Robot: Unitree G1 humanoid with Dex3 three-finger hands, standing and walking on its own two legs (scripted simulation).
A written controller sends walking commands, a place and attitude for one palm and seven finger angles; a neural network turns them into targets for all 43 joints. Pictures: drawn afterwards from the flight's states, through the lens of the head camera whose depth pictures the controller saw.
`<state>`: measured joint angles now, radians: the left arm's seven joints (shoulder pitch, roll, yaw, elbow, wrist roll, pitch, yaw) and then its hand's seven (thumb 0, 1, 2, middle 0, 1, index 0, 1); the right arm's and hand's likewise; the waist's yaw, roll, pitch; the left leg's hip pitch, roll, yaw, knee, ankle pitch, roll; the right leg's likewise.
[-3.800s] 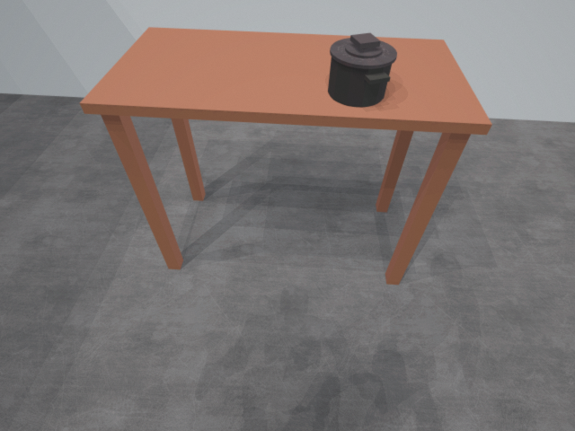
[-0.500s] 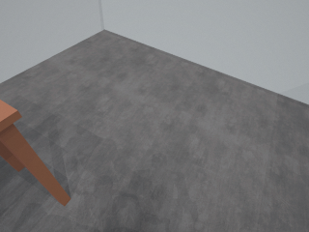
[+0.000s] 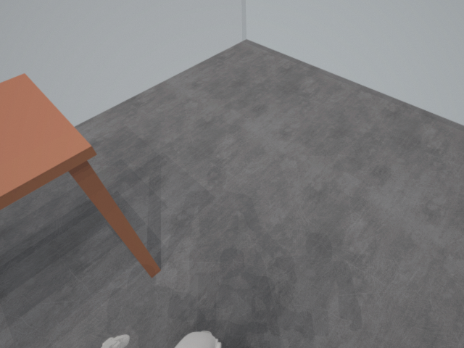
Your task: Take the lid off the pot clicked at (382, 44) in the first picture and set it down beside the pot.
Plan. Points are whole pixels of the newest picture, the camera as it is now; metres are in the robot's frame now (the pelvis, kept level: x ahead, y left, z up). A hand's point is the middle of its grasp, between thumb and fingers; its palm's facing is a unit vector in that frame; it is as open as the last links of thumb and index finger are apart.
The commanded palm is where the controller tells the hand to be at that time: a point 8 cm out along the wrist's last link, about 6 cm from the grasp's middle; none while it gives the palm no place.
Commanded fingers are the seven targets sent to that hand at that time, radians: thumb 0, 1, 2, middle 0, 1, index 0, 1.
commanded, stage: turn to face it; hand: left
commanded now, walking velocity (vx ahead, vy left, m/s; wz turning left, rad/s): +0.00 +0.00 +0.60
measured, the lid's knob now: out of the picture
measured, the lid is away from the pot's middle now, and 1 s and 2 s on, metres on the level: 0.00 0.00 0.00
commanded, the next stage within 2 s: take the last steps up to it in 1.16 s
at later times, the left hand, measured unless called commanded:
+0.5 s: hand out of the picture -0.05 +0.26 -0.17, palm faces +0.37 -0.89 -0.28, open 7.3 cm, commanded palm none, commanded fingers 0.00 0.90 0.90 -0.20 -0.30 -0.20 -0.30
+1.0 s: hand out of the picture -0.05 +0.20 -0.14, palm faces +0.57 -0.78 -0.26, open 7.3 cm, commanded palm none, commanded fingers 0.00 0.90 0.90 -0.20 -0.30 -0.20 -0.30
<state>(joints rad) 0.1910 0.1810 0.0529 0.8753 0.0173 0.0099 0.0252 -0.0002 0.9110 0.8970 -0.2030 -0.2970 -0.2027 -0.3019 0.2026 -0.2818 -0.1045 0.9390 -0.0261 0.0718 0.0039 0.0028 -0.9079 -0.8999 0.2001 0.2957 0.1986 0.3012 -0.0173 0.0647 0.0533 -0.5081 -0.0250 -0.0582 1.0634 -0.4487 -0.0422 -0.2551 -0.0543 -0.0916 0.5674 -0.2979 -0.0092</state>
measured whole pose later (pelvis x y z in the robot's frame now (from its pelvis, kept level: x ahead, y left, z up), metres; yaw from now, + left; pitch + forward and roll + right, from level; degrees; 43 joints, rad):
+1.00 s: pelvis +0.00 -0.01 +0.01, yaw +35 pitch +0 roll +2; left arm 0.22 0.17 0.04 0.88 0.03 0.01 0.02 0.00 0.91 0.90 -0.21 -0.30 -0.21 -0.30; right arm 0.18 -0.26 -0.08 0.94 -0.02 0.08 0.02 0.00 -0.91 -0.90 0.20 0.30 0.20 0.30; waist -0.01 0.01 0.08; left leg -0.42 0.02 0.01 0.95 -0.45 -0.06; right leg -0.21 -0.11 -0.14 0.51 -0.30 0.00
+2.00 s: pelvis +0.10 +0.16 -0.01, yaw +45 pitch +0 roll +0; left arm 0.52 0.08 0.03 1.16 0.02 -0.05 0.02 0.00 0.91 0.90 -0.21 -0.30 -0.20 -0.30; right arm 0.13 -0.16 -0.03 1.00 -0.03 -0.04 0.02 0.00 -0.91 -0.90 0.20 0.30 0.20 0.30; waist 0.06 0.01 0.06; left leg -0.39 0.02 0.11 0.58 -0.20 0.04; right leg -0.01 -0.10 -0.13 0.57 -0.49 0.03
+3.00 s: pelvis +0.10 +0.22 -0.01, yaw +43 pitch -3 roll +1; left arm 0.34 0.20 0.03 0.95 0.03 0.06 0.03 0.00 0.91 0.90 -0.20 -0.30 -0.20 -0.30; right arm 0.25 -0.19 -0.03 0.90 -0.02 0.04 -0.01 0.00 -0.92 -0.90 0.20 0.30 0.20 0.30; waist 0.02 0.02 0.01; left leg -0.23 0.00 0.07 0.68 -0.39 0.02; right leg -0.40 -0.05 0.04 0.64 -0.22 0.03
